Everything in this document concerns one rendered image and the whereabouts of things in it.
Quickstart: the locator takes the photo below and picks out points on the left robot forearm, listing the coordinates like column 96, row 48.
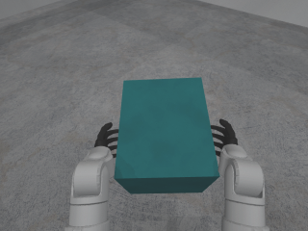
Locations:
column 90, row 191

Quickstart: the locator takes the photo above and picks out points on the carton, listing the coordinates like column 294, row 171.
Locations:
column 165, row 142

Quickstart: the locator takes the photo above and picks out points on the left robot hand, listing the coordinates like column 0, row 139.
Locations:
column 104, row 134

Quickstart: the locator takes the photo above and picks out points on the right robot hand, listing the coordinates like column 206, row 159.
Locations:
column 229, row 136

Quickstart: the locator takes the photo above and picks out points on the right robot forearm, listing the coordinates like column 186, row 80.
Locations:
column 244, row 191

